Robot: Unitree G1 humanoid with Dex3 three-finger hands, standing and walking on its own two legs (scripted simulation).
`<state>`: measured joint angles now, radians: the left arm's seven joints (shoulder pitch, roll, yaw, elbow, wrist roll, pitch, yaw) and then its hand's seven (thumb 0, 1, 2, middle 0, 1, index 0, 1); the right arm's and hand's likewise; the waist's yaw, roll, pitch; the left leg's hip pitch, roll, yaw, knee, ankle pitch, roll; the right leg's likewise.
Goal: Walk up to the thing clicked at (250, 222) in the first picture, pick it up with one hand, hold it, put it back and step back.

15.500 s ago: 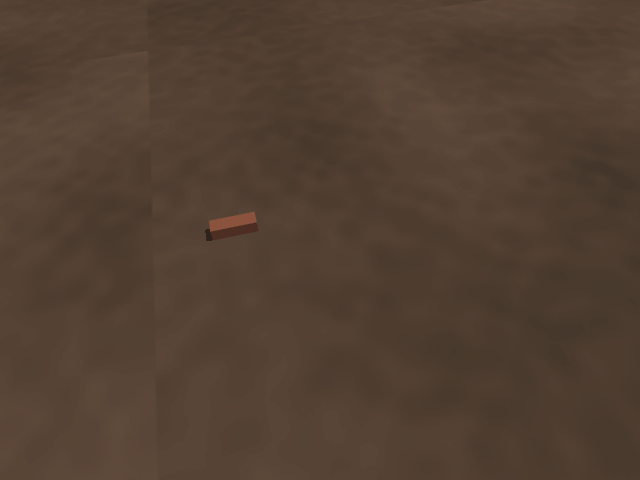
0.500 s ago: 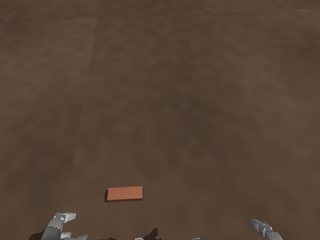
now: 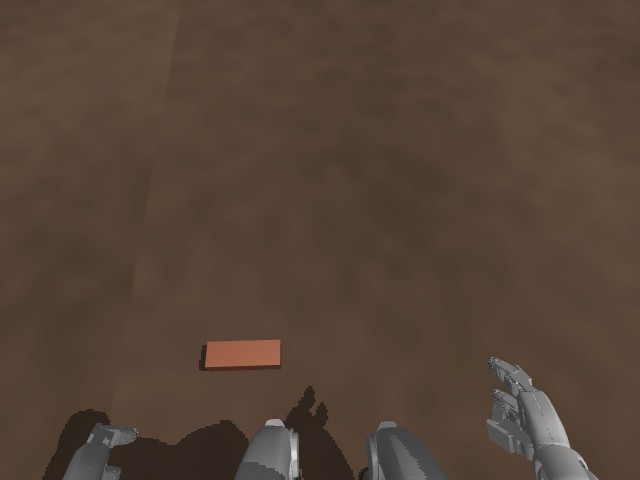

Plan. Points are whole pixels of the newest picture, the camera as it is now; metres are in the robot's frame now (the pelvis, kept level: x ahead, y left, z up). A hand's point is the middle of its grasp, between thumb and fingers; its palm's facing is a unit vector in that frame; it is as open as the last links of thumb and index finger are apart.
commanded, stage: rise first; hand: left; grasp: from above
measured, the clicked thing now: (244, 355) +0.42 +0.21 -0.65
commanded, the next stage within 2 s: none
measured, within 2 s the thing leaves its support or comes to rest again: neither
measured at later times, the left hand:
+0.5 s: hand (169, 423) +0.23 +0.29 -0.32, palm faces -0.45 -0.45 -0.77, open 14.2 cm
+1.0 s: hand (198, 382) +0.32 +0.28 -0.44, palm faces -0.49 -0.12 -0.86, open 14.3 cm
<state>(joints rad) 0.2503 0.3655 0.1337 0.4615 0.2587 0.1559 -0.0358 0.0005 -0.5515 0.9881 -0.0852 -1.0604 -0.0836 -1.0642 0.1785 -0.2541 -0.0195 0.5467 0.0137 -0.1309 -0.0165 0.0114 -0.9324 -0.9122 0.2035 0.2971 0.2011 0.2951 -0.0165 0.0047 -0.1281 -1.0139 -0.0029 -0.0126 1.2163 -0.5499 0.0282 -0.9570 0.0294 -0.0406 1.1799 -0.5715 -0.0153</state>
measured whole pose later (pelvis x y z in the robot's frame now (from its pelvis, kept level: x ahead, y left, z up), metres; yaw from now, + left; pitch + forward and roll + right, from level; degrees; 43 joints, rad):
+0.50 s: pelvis -0.07 +0.00 -0.18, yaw -2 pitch +33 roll -3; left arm -0.24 0.52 0.13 0.74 0.71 -0.19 0.09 0.00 -0.57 1.00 -0.10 -1.05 -0.10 -1.06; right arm 0.06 -0.31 -0.05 0.64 0.00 -0.16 0.05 0.01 -0.93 -0.91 0.20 0.30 0.20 0.29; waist -0.01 0.01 -0.16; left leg -1.81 0.01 -0.02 1.90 -0.66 0.03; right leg -1.75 0.03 -0.07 1.88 -0.70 -0.03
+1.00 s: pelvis -0.09 +0.00 -0.28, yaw -5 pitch +34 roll -7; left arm -0.69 0.66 0.09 1.20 1.12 -0.30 0.28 0.00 -0.56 1.06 -0.07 -0.98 -0.06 -1.00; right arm 0.16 -0.28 -0.01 0.76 -0.06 -0.05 0.09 0.01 -0.89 -0.90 0.20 0.30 0.20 0.29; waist -0.11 0.00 -0.13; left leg -2.17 0.02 -0.05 2.19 -0.63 0.05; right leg -2.09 0.03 -0.12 2.15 -0.67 -0.03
